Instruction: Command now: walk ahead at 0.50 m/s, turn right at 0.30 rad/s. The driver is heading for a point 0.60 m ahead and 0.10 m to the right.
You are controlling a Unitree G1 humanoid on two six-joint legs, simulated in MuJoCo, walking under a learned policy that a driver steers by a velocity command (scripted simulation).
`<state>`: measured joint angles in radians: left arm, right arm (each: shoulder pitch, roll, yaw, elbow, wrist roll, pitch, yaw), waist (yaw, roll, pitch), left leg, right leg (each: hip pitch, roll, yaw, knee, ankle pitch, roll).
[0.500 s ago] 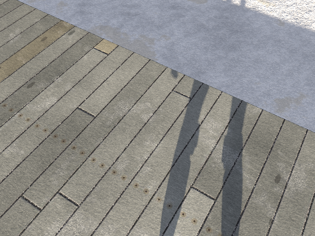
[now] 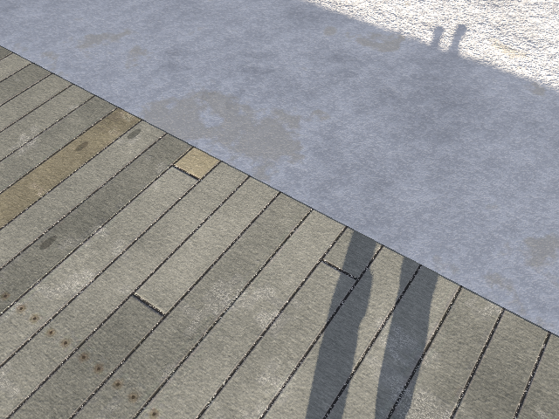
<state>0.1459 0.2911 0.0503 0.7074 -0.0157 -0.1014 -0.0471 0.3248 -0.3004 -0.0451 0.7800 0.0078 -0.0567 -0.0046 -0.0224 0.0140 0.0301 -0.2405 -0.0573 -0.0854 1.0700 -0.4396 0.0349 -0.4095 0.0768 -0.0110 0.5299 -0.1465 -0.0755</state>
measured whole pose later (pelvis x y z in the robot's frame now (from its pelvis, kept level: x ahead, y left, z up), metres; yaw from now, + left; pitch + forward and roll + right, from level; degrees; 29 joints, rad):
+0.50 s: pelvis +0.28 +0.02 +0.00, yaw -16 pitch +2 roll +1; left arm 0.37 0.30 0.06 0.74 -0.04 -0.03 0.01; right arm 0.12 -0.26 -0.05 0.67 0.00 -0.09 0.00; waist 0.04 -0.04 0.01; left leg -0.37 -0.03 -0.01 0.51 -0.17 0.02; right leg -0.35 0.06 0.11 1.12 -0.46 -0.02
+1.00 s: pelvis +0.45 -0.08 +0.00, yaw -29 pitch +0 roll +0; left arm 0.14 0.19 0.01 0.67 0.02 0.03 -0.02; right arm 0.24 -0.28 -0.03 0.85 0.03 0.01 -0.02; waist -0.03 0.03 0.07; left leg -0.42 0.06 -0.05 1.15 -0.58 -0.07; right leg -0.44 0.04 -0.01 0.55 -0.11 -0.06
